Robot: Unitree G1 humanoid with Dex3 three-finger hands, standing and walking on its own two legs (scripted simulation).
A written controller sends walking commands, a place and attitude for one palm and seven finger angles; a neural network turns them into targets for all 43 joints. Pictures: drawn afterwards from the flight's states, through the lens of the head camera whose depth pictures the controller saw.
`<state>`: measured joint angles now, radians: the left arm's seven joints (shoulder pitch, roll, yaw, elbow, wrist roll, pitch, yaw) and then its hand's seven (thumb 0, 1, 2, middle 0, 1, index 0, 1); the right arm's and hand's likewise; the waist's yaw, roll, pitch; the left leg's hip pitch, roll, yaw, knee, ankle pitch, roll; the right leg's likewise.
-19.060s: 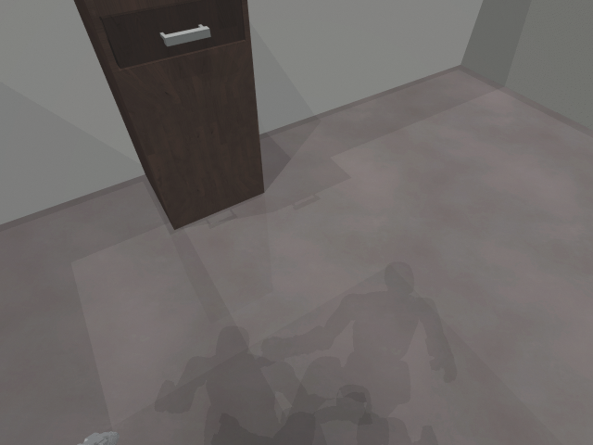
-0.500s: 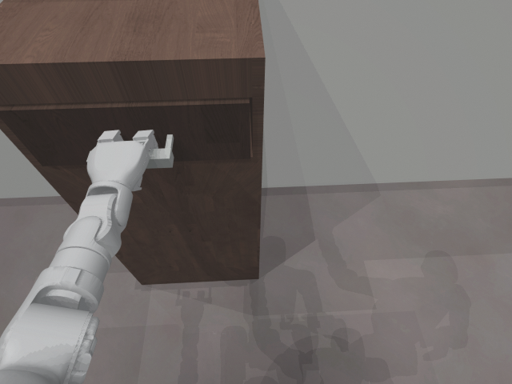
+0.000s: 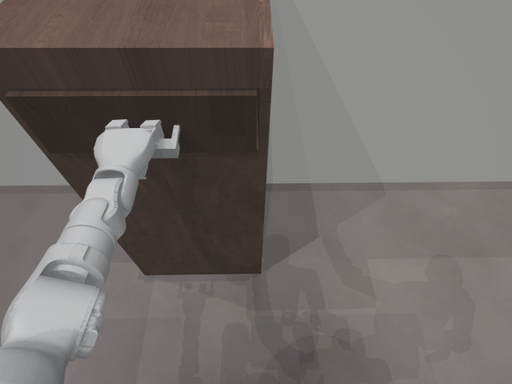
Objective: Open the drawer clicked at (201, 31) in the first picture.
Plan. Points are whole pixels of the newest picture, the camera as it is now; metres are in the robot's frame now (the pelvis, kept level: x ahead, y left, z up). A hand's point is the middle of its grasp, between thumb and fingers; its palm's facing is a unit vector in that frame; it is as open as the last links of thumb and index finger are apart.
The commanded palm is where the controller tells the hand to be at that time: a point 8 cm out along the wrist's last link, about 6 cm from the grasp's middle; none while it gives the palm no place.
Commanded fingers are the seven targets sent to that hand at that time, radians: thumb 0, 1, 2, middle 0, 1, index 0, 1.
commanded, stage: pull the drawer open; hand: left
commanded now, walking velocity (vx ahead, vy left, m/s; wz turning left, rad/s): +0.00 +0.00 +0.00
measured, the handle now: (140, 139) +0.52 +0.19 +0.06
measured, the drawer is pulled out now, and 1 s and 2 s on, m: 0.01 0.06 0.17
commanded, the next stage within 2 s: none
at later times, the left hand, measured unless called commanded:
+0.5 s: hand (134, 190) +0.42 +0.19 +0.04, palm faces +0.02 -0.07 -1.00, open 5.7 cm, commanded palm +0.40 +0.20 +0.10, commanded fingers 0.00 0.90 0.90 -0.40 -1.35 -0.40 -1.35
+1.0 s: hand (131, 195) +0.41 +0.19 +0.04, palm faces -0.01 -0.07 -1.00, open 5.7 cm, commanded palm +0.35 +0.20 +0.10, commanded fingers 0.00 0.90 0.90 -0.40 -1.35 -0.40 -1.35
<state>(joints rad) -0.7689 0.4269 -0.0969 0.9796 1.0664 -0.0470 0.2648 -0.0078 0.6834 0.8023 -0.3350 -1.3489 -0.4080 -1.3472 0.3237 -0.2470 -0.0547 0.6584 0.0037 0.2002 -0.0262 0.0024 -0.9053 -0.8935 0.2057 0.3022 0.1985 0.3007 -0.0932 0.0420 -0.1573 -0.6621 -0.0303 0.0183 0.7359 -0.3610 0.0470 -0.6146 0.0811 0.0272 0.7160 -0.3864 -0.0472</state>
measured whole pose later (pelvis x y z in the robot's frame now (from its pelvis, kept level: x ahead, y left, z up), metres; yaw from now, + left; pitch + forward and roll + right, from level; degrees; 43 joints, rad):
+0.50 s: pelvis +0.02 +0.01 +0.01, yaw -1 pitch +14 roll -1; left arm -0.44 0.38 -0.14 0.58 1.03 0.03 0.28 0.01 0.72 0.79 -0.27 -1.35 -0.39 -1.35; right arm 0.27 -0.25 -0.06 0.63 0.02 0.20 0.00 0.01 -0.91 -0.89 0.20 0.30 0.20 0.30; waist -0.04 0.05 -0.15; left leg -0.55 -0.04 0.04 0.68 -0.37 0.06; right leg -0.50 0.07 0.05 0.66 -0.39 -0.04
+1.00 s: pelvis +0.01 +0.00 +0.01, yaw -2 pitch +13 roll +0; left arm -0.42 0.40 -0.08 0.60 1.03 -0.01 0.24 0.00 0.71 0.78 -0.27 -1.35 -0.39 -1.35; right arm 0.29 -0.25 -0.05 0.62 0.02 0.23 -0.02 0.01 -0.91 -0.89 0.21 0.30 0.20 0.30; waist -0.04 0.05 -0.15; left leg -0.55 -0.03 0.05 0.68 -0.36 0.05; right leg -0.52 0.09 0.06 0.68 -0.38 -0.05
